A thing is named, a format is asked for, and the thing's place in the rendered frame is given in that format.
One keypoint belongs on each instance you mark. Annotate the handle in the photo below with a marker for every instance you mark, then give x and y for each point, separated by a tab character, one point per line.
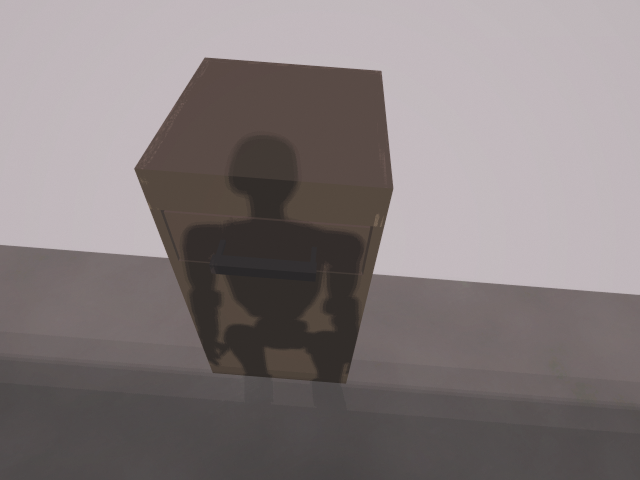
262	267

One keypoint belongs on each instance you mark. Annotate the drawer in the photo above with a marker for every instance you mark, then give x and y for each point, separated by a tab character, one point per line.
340	247

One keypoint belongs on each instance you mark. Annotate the cabinet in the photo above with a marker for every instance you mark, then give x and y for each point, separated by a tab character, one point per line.
279	141

